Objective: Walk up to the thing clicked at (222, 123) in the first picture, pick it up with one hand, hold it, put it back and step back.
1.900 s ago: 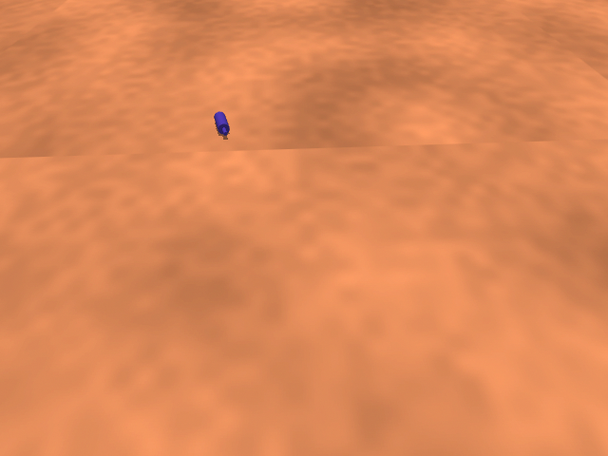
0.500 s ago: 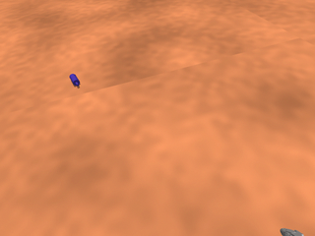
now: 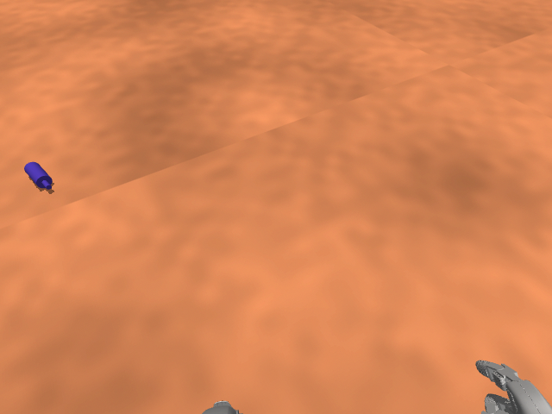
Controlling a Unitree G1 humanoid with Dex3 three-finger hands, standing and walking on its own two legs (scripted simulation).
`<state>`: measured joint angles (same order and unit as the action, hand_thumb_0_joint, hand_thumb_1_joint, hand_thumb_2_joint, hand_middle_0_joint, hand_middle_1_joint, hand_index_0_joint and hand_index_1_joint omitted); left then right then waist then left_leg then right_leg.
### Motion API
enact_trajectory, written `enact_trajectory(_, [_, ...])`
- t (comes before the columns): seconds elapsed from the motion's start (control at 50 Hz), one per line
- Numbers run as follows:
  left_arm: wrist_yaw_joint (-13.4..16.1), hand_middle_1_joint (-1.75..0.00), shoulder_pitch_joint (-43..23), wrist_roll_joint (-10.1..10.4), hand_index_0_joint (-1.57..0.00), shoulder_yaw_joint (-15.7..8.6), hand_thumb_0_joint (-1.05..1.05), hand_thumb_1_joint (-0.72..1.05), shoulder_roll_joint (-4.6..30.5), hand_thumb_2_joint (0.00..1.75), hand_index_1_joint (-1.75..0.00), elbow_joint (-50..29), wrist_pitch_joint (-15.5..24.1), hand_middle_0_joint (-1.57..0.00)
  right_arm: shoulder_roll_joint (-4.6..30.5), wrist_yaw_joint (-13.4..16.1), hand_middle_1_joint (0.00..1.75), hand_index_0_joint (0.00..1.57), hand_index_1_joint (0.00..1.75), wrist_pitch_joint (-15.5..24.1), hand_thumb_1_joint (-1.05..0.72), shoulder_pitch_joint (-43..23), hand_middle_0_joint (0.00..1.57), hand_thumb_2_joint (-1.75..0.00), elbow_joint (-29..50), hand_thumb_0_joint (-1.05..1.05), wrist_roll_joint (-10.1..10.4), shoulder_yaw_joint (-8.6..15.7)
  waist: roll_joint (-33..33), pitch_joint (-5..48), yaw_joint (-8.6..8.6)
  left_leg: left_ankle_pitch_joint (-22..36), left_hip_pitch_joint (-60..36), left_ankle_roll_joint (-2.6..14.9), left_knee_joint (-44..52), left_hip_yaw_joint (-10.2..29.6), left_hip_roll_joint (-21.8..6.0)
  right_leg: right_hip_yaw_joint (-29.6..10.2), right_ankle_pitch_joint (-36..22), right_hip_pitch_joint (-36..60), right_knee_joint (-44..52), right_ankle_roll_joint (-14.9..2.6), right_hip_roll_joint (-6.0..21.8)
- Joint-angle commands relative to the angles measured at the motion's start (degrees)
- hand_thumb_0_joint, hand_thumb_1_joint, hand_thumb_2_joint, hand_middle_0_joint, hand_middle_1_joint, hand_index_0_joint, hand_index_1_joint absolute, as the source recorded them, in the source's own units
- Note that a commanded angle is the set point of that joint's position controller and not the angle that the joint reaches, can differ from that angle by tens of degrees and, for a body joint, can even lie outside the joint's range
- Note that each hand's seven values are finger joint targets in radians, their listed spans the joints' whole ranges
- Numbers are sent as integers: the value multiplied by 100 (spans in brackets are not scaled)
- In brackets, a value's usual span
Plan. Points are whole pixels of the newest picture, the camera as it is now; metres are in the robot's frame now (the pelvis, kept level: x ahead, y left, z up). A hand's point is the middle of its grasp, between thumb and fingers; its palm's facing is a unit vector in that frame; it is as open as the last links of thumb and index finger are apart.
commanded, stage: walk up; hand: left
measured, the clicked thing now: (40, 177) +1.31 +1.15 -0.70
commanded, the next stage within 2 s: none
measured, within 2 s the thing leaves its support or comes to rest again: neither
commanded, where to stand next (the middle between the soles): +0.92 +1.17 m, yaw -40 degrees
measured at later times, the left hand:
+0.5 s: hand (53, 294) +0.36 +0.40 -0.08, palm faces -0.17 -0.81 -0.56, open 7.4 cm
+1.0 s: hand (22, 213) +0.57 +0.57 -0.11, palm faces -0.37 -0.76 -0.53, open 7.4 cm
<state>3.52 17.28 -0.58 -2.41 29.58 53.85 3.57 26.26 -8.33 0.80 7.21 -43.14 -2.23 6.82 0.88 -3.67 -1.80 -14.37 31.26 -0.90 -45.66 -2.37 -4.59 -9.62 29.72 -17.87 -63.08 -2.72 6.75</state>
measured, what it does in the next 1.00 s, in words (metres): walks ahead, turning right: right foot, then left foot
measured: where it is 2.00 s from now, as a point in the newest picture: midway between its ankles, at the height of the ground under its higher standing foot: (112, 292)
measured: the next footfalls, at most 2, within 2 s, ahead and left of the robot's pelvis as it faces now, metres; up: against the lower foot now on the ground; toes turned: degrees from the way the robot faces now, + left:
right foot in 0.32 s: +0.26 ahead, -0.03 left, +0.00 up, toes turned -16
left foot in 0.70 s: +0.46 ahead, +0.37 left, +0.00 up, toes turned -10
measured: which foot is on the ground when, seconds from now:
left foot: down 0.00-0.32, up 0.34-0.68, down 0.70-1.00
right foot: up 0.00-0.30, down 0.32-0.72, up 0.74-1.00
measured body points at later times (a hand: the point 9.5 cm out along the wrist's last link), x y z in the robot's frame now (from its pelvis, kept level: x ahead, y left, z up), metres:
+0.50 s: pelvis +0.21 +0.12 +0.02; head +0.22 +0.07 +0.47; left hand +0.37 +0.44 -0.04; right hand +0.23 -0.20 -0.12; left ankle +0.27 +0.26 -0.64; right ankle +0.22 -0.01 -0.70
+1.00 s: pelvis +0.40 +0.31 +0.02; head +0.43 +0.27 +0.47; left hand +0.59 +0.61 -0.07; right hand +0.36 -0.02 -0.10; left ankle +0.42 +0.37 -0.70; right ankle +0.46 +0.21 -0.67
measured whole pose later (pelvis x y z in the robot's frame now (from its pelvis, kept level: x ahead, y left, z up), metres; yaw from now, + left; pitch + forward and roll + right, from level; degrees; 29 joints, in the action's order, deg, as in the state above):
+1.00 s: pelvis +0.40 +0.31 +0.02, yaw -19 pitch -1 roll +1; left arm 4.3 16.3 0.8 -2.1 24.9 54.5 4.0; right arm 24.3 -4.5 -3.5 13.8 -42.8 -4.3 5.0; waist 2.2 -5.8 -5.8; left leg -21.9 15.9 4.9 -38.4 -10.7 0.3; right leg 7.8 18.4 -30.4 -49.1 -2.6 1.9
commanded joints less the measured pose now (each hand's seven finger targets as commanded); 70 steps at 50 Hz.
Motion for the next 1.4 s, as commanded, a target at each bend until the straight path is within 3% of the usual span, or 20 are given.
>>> enact_trajectory(0.0, [60,-30,378,208,-20,-222,0,90,1257,90,-30,-120,206,-20,1521,316,30,20,30,69,-90,191,20,-90,453,0,37,520,1017,824,-175,-1528,-2454,580,2904,2019,-1192,439,-1121,-2296,-776,-89,54])
enact_trajectory(0.14, [-87,-30,-272,134,-20,-284,0,90,912,90,-30,-253,79,-20,1089,308,30,20,30,114,-90,627,20,-90,423,0,-178,363,874,438,-298,511,-1972,1306,2971,861,-1146,1301,-1061,-1554,1086,130,35])
enact_trajectory(0.22, [-112,-30,-298,137,-20,-334,0,90,780,90,-30,-279,64,-20,998,269,30,20,30,8,-90,326,20,-90,644,0,-189,299,451,412,-132,159,-1249,995,2744,295,-894,1460,-1809,-189,2020,34,-178])
enact_trajectory(0.26, [-54,-30,643,110,-20,-481,0,90,886,90,-30,-56,70,-20,978,259,30,20,30,-34,-90,-81,20,-90,798,0,-165,240,-75,675,553,1484,-466,566,1248,-374,-535,1612,-2293,1559,2961,-125,-314])
enact_trajectory(0.28, [40,-30,1441,66,-20,-640,0,90,1165,90,-30,116,90,-20,768,271,30,20,30,-8,-90,51,20,-90,873,0,-157,157,-771,1223,921,1642,125,207,-225,-626,-221,1219,-1905,2837,3386,-294,-143])
enact_trajectory(0.3, [133,-30,1586,32,-20,-733,0,90,1508,90,-30,27,107,-20,425,287,30,20,30,-32,-90,481,20,-90,868,0,-180,44,-1759,1314,846,-1770,1619,-107,-1534,-416,302,-966,-1214,3737,3885,-698,1183])
enact_trajectory(0.34, [288,-30,604,198,-20,-692,0,90,1771,90,-30,-430,80,-20,1376,407,30,20,30,-191,-90,587,20,-90,716,0,-221,312,-192,936,430,-1581,1880,-460,-3002,1125,-60,-3257,390,2271,4608,-1821,2418])
enact_trajectory(0.44, [198,-30,-175,49,-20,-555,0,90,1361,90,-30,-600,267,-20,1166,212,30,20,30,-348,-90,817,20,-90,265,0,-145,248,-380,133,-159,-371,637,-145,-2080,901,-316,-321,-850,54,4445,-865,939])
enact_trajectory(0.6, [194,-30,78,-105,-20,-695,0,90,1836,90,-30,-537,363,-20,1083,2,30,20,30,-358,-90,-93,20,-90,539,0,-103,250,-948,209,15,46,-334,-24,-416,369,-393,252,-1286,-604,3862,-828,722])
enact_trajectory(0.68, [217,-30,-239,-120,-20,-469,0,90,1266,90,-30,-620,203,-20,1334,138,30,20,30,-276,-90,1475,20,-90,-4,0,-169,498,352,911,-1010,-641,-3083,218,1069,49,177,1135,-1774,-1838,1129,-309,73])
enact_trajectory(0.72, [397,-30,86,28,-20,-289,0,90,750,90,-30,-512,167,-20,2300,320,30,20,30,-159,-90,1224,20,-90,102,0,-96,669,2477,875,-714,-816,-3233,905,2934,3477,-1702,718,547,-3326,-1030,-213,-777])
enact_trajectory(0.86, [237,-30,531,169,-20,-304,0,90,943,90,-30,59,136,-20,1069,503,30,20,30,-178,-90,386,20,-90,541,0,-169,252,1236,663,-274,2435,-2628,1327,1802,776,-923,1315,-668,-1945,545,153,-261])
enact_trajectory(0.98, [262,-30,1390,117,-20,-516,0,90,919,90,-30,158,116,-20,982,401,30,20,30,-337,-90,-529,20,-90,963,0,-193,123,385,524,545,672,-123,873,1115,144,-663,1437,-2364,1381,2718,-149,-288])
enact_trajectory(1.02, [424,-30,2171,-38,-20,-794,0,90,1633,90,-30,102,140,-20,493,392,30,20,30,-334,-90,-11,20,-90,1020,0,-136,-50,-1507,974,909,-1893,1656,65,-1541,-223,289,-1236,-1432,3126,3943,-708,1280])
enact_trajectory(1.06, [501,-30,834,91,-20,-742,0,90,1803,90,-30,-524,133,-20,1239,479,30,20,30,-529,-90,421,20,-90,815,0,-215,209,-188,638,361,-1747,1493,-280,-3302,1067,76,-3175,316,1336,4712,-1784,2551])
enact_trajectory(1.18, [338,-30,-47,-136,-20,-695,0,90,1490,90,-30,-721,245,-20,1237,236,30,20,30,-573,-90,848,20,-90,275,0,-160,283,-632,261,-116,-701,141,18,-2366,771,-199,-63,-74,-644,4123,-808,866])
enact_trajectory(1.28, [285,-30,-77,-231,-20,-851,0,90,1961,90,-30,-756,223,-20,1223,117,30,20,30,-598,-90,491,20,-90,458,0,-164,339,-1132,177,3,-1224,-448,62,-1204,283,-173,12,492,-1310,3906,-898,829])
enact_trajectory(1.34, [280,-30,-541,-211,-20,-744,0,90,1770,90,-30,-802,169,-20,1235,191,30,20,30,-497,-90,1537,20,-90,150,0,-151,449,-475,567,-592,-960,-1858,186,177,-124,113,456,97,-1871,2707,-608,564])
enact_trajectory(1.36, [289,-30,-427,-194,-20,-612,0,90,1314,90,-30,-762,114,-20,1339,241,30,20,30,-443,-90,1955,20,-90,-11,0,-240,517,574,563,-826,-1354,-2364,206,1075,107,291,882,223,-2383,1297,-348,-79])
enact_trajectory(1.38, [330,-30,-392,-98,-20,-427,0,90,727,90,-30,-809,79,-20,1789,321,30,20,30,-393,-90,2026,20,-90,126,0,-366,586,2183,106,-932,-2312,-2075,482,2481,2214,-782,1357,854,-3398,-296,-59,-1067])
